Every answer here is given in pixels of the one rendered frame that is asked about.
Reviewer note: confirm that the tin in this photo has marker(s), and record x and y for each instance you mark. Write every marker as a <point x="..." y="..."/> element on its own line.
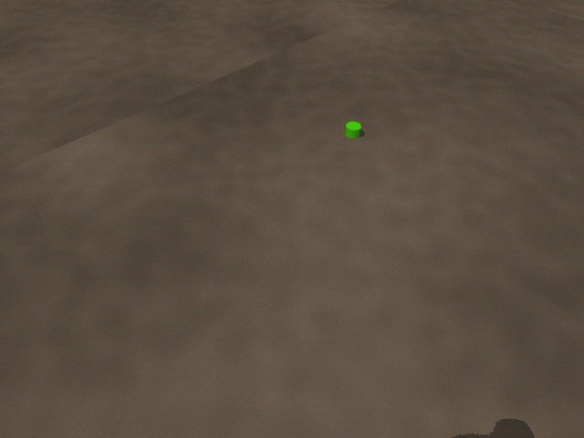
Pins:
<point x="352" y="129"/>

